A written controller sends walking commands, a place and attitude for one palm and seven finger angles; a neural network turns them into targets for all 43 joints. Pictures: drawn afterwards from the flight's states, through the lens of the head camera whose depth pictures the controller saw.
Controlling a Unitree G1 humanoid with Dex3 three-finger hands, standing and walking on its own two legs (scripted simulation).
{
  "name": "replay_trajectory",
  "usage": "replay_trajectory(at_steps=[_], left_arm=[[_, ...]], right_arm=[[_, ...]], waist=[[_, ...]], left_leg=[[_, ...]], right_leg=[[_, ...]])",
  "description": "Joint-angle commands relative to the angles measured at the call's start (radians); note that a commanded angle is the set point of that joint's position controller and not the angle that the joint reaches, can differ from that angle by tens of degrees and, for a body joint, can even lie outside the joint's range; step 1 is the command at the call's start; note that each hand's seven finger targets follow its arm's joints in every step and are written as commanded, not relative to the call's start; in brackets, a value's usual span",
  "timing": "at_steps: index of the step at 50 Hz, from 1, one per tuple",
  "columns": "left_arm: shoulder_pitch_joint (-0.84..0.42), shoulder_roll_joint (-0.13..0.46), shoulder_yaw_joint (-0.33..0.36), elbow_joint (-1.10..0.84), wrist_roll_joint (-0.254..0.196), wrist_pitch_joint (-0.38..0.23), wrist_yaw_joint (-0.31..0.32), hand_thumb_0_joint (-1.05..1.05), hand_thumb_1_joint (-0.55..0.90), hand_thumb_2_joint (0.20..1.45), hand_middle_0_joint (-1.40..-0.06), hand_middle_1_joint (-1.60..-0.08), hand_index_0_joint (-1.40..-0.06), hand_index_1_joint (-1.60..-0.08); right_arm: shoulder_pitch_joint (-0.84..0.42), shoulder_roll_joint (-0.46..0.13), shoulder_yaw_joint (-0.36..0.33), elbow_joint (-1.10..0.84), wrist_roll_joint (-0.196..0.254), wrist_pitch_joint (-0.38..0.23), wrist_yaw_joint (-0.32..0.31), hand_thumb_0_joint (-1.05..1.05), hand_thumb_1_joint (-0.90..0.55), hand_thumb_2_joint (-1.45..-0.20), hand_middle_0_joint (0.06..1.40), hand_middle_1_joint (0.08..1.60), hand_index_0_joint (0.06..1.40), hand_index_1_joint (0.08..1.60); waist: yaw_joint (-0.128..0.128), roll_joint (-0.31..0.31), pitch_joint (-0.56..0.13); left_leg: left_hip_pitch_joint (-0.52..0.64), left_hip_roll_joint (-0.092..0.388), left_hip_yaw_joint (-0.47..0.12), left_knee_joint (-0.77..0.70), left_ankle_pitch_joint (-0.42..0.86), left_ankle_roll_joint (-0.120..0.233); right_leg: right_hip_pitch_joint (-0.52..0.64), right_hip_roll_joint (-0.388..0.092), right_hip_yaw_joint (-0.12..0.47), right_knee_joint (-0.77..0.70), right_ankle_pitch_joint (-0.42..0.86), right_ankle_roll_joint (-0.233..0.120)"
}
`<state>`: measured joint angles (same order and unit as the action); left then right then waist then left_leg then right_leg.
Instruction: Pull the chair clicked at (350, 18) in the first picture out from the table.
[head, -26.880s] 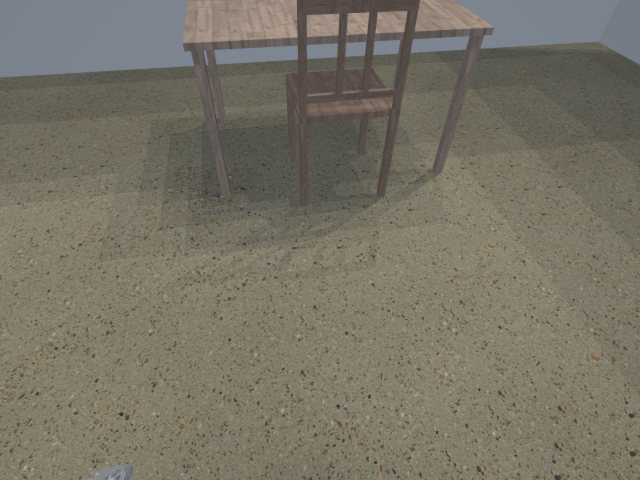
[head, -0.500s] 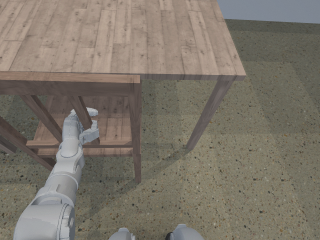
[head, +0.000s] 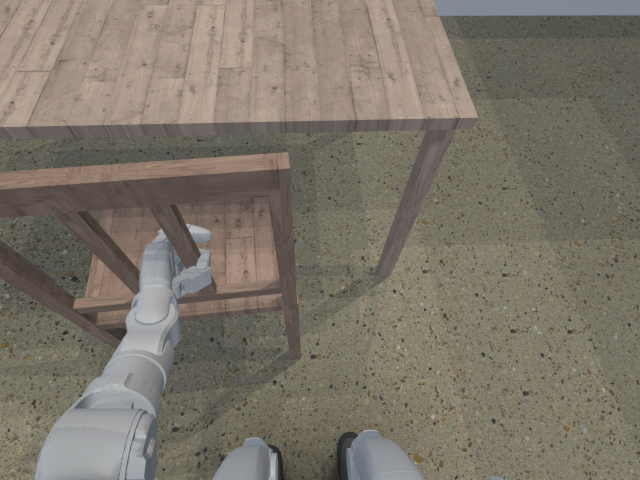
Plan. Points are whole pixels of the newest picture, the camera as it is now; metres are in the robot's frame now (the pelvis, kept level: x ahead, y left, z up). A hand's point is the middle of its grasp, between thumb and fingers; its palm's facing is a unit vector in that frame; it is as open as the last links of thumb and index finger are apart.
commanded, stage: step backward, pulling the chair out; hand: left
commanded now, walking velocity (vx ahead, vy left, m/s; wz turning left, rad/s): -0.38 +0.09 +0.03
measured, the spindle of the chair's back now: (115, 260) +0.42 +0.29 -0.06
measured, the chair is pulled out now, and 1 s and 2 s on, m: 0.13 0.23 0.39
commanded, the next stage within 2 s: none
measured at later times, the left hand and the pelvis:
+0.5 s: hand (212, 323) +0.32 +0.14 -0.05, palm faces -0.03 -0.98 -0.20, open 5.3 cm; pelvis -0.04 +0.01 +0.00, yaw -1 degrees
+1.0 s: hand (213, 334) +0.30 +0.13 -0.05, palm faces -0.02 -0.98 -0.21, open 5.4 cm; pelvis -0.06 +0.01 +0.00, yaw -2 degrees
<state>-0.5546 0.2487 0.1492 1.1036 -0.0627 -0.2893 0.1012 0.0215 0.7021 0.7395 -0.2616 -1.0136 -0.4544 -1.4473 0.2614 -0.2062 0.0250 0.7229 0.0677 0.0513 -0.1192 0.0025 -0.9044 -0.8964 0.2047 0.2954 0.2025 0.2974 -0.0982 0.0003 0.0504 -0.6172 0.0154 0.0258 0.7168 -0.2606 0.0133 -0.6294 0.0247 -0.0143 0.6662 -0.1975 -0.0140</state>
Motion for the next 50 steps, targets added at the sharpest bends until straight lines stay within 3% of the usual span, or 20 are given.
replay_trajectory(at_steps=[1, 6, 9, 14, 17, 19, 23, 27, 29, 31, 33, 36, 38, 39, 40, 42, 44, 47, 48, 50], left_arm=[[-0.394, 0.285, -0.025, -0.194, 0.055, -0.043, 0.032, 0.000, 0.900, 0.900, -0.500, -1.450, -0.500, -1.450], [-0.389, 0.276, -0.052, -0.189, 0.046, -0.047, 0.041, 0.000, 0.900, 0.900, -0.500, -1.450, -0.500, -1.450], [-0.374, 0.235, -0.086, -0.196, 0.039, -0.040, 0.041, 0.000, 0.900, 0.900, -0.500, -1.450, -0.500, -1.450], [-0.376, 0.183, -0.126, -0.244, 0.031, -0.041, 0.036, 0.000, 0.900, 0.900, -0.500, -1.450, -0.500, -1.450], [-0.364, 0.152, -0.152, -0.243, 0.025, -0.028, 0.031, 0.000, 0.900, 0.900, -0.500, -1.450, -0.500, -1.450], [-0.356, 0.131, -0.160, -0.254, 0.024, -0.024, 0.024, 0.000, 0.900, 0.900, -0.500, -1.450, -0.500, -1.450], [-0.330, 0.137, -0.143, -0.252, 0.026, -0.022, 0.019, 0.000, 0.900, 0.900, -0.500, -1.450, -0.500, -1.450], [-0.306, 0.156, -0.128, -0.246, 0.046, -0.020, 0.022, 0.000, 0.900, 0.900, -0.500, -1.450, -0.500, -1.450], [-0.293, 0.153, -0.127, -0.244, 0.045, -0.023, 0.027, 0.000, 0.900, 0.900, -0.500, -1.450, -0.500, -1.450], [-0.264, 0.185, -0.102, -0.230, 0.046, -0.031, 0.032, 0.000, 0.900, 0.900, -0.500, -1.450, -0.500, -1.450], [-0.246, 0.162, -0.118, -0.221, 0.051, -0.023, 0.029, 0.000, 0.900, 0.900, -0.500, -1.450, -0.500, -1.450], [-0.264, 0.160, -0.113, -0.231, 0.053, -0.013, 0.028, 0.000, 0.900, 0.900, -0.500, -1.450, -0.500, -1.450], [-0.267, 0.129, -0.131, -0.235, 0.058, -0.021, 0.028, 0.000, 0.900, 0.900, -0.500, -1.450, -0.500, -1.450], [-0.275, 0.125, -0.131, -0.259, 0.056, -0.024, 0.033, 0.000, 0.900, 0.900, -0.500, -1.450, -0.500, -1.450], [-0.311, 0.093, -0.156, -0.295, 0.049, -0.020, 0.031, 0.000, 0.900, 0.900, -0.500, -1.450, -0.500, -1.450], [-0.332, 0.072, -0.175, -0.303, 0.044, -0.006, 0.030, 0.000, 0.900, 0.900, -0.500, -1.450, -0.500, -1.450], [-0.351, 0.088, -0.159, -0.304, 0.053, -0.002, 0.025, 0.000, 0.900, 0.900, -0.500, -1.450, -0.500, -1.450], [-0.313, 0.108, -0.140, -0.260, 0.067, -0.005, 0.020, 0.000, 0.900, 0.900, -0.500, -1.450, -0.500, -1.450], [-0.322, 0.106, -0.146, -0.253, 0.070, -0.009, 0.015, 0.000, 0.900, 0.900, -0.500, -1.450, -0.500, -1.450], [-0.337, 0.144, -0.117, -0.256, 0.062, -0.005, 0.016, 0.000, 0.900, 0.900, -0.500, -1.450, -0.500, -1.450]], right_arm=[[0.083, -0.193, -0.063, -0.061, 0.005, -0.044, -0.028, 0.000, -0.900, -0.900, 0.200, 0.300, 0.200, 0.300], [0.070, -0.196, -0.059, -0.064, 0.014, -0.069, -0.028, 0.000, -0.900, -0.900, 0.200, 0.300, 0.200, 0.300], [0.060, -0.192, -0.053, -0.062, 0.021, -0.079, -0.025, 0.000, -0.900, -0.900, 0.200, 0.300, 0.200, 0.300], [0.024, -0.195, -0.038, -0.073, 0.027, -0.094, -0.045, 0.000, -0.900, -0.900, 0.200, 0.300, 0.200, 0.300], [0.015, -0.197, -0.031, -0.092, 0.026, -0.097, -0.047, 0.000, -0.900, -0.900, 0.200, 0.300, 0.200, 0.300], [-0.003, -0.193, -0.027, -0.092, 0.020, -0.100, -0.051, 0.000, -0.900, -0.900, 0.200, 0.300, 0.200, 0.300], [0.009, -0.188, -0.035, -0.075, 0.005, -0.105, -0.055, 0.000, -0.900, -0.900, 0.200, 0.300, 0.200, 0.300], [-0.024, -0.181, -0.031, -0.087, -0.004, -0.104, -0.050, 0.000, -0.900, -0.900, 0.200, 0.300, 0.200, 0.300], [-0.010, -0.174, -0.030, -0.089, -0.004, -0.110, -0.047, 0.000, -0.900, -0.900, 0.200, 0.300, 0.200, 0.300], [0.036, -0.178, -0.045, -0.073, -0.009, -0.117, -0.047, 0.000, -0.900, -0.900, 0.200, 0.300, 0.200, 0.300], [0.040, -0.153, -0.037, -0.051, -0.013, -0.121, -0.034, 0.000, -0.900, -0.900, 0.200, 0.300, 0.200, 0.300], [0.032, -0.166, -0.028, -0.035, -0.014, -0.124, -0.033, 0.000, -0.900, -0.900, 0.200, 0.300, 0.200, 0.300], [0.007, -0.193, -0.026, -0.042, -0.019, -0.125, -0.043, 0.000, -0.900, -0.900, 0.200, 0.300, 0.200, 0.300], [-0.027, -0.189, -0.021, -0.056, -0.013, -0.123, -0.045, 0.000, -0.900, -0.900, 0.200, 0.300, 0.200, 0.300], [-0.057, -0.177, -0.015, -0.073, -0.012, -0.121, -0.044, 0.000, -0.900, -0.900, 0.200, 0.300, 0.200, 0.300], [-0.042, -0.177, -0.019, -0.074, -0.013, -0.124, -0.036, 0.000, -0.900, -0.900, 0.200, 0.300, 0.200, 0.300], [-0.028, -0.174, -0.023, -0.059, -0.026, -0.127, -0.045, 0.000, -0.900, -0.900, 0.200, 0.300, 0.200, 0.300], [0.006, -0.183, -0.039, -0.030, -0.033, -0.132, -0.041, 0.000, -0.900, -0.900, 0.200, 0.300, 0.200, 0.300], [-0.003, -0.183, -0.041, -0.028, -0.034, -0.128, -0.038, 0.000, -0.900, -0.900, 0.200, 0.300, 0.200, 0.300], [-0.017, -0.190, -0.057, -0.035, -0.028, -0.118, -0.040, 0.000, -0.900, -0.900, 0.200, 0.300, 0.200, 0.300]], waist=[[0.013, 0.125, -0.477], [0.012, 0.037, -0.426], [0.016, 0.000, -0.417], [0.038, 0.091, -0.437], [0.042, 0.142, -0.366], [0.057, 0.183, -0.339], [0.056, 0.101, -0.376], [0.064, 0.127, -0.268], [0.065, 0.029, -0.251], [0.056, -0.135, -0.289], [0.061, -0.194, -0.351], [0.040, -0.142, -0.348], [0.052, 0.057, -0.301], [0.066, 0.166, -0.334], [0.079, 0.210, -0.341], [0.076, 0.200, -0.337], [0.077, 0.186, -0.325], [0.061, 0.093, -0.396], [0.058, 0.108, -0.399], [0.063, 0.124, -0.396]], left_leg=[[0.202, 0.088, -0.119, -0.108, 0.029, 0.014], [0.224, 0.027, -0.086, -0.071, -0.145, 0.003], [0.263, 0.020, -0.075, -0.082, -0.160, 0.003], [0.275, 0.100, -0.129, -0.209, -0.023, 0.021], [0.245, 0.138, -0.165, -0.281, -0.169, 0.041], [0.213, 0.173, -0.202, -0.314, -0.166, 0.056], [0.271, 0.174, -0.161, -0.243, 0.050, 0.048], [0.119, 0.156, -0.157, -0.259, -0.244, 0.042], [0.117, 0.108, -0.138, -0.179, -0.341, 0.030], [0.263, 0.011, -0.076, 0.018, -0.288, -0.010], [0.359, -0.038, -0.033, 0.148, -0.203, -0.029], [0.388, -0.020, -0.061, -0.033, -0.151, -0.015], [0.292, 0.086, -0.192, -0.247, -0.059, 0.027], [0.237, 0.163, -0.255, -0.304, -0.025, 0.052], [0.238, 0.225, -0.307, -0.340, 0.001, 0.073], [0.295, 0.270, -0.342, -0.380, -0.112, 0.091], [0.348, 0.257, -0.295, -0.287, 0.163, 0.098], [0.423, 0.208, -0.200, -0.142, 0.524, 0.047], [0.400, 0.193, -0.181, -0.135, 0.518, 0.024], [0.311, 0.184, -0.168, -0.170, 0.334, 0.012]], right_leg=[[0.231, -0.152, 0.138, -0.105, 0.060, 0.001], [0.205, -0.230, 0.217, -0.253, -0.127, -0.019], [0.216, -0.247, 0.209, -0.294, -0.174, -0.017], [0.257, -0.142, 0.082, -0.133, -0.087, 0.014], [0.238, -0.109, 0.066, -0.088, -0.242, 0.006], [0.250, -0.087, 0.058, -0.004, -0.213, -0.003], [0.288, -0.097, 0.076, -0.003, -0.028, -0.001], [0.268, -0.124, 0.116, -0.013, -0.224, -0.029], [0.217, -0.162, 0.192, -0.104, -0.325, -0.051], [0.109, -0.253, 0.314, -0.317, -0.394, -0.086], [0.127, -0.336, 0.329, -0.409, -0.336, -0.104], [0.161, -0.281, 0.199, -0.327, -0.191, -0.065], [0.201, -0.141, 0.081, -0.124, -0.103, 0.004], [0.249, -0.097, 0.033, 0.034, -0.089, 0.016], [0.251, -0.079, 0.028, 0.126, -0.112, 0.008], [0.216, -0.055, 0.035, 0.154, -0.230, -0.005], [0.233, -0.070, 0.047, 0.087, -0.142, -0.007], [0.342, -0.107, 0.071, -0.057, 0.270, -0.001], [0.362, -0.130, 0.079, -0.053, 0.337, -0.011], [0.384, -0.129, 0.084, -0.022, 0.218, -0.019]])
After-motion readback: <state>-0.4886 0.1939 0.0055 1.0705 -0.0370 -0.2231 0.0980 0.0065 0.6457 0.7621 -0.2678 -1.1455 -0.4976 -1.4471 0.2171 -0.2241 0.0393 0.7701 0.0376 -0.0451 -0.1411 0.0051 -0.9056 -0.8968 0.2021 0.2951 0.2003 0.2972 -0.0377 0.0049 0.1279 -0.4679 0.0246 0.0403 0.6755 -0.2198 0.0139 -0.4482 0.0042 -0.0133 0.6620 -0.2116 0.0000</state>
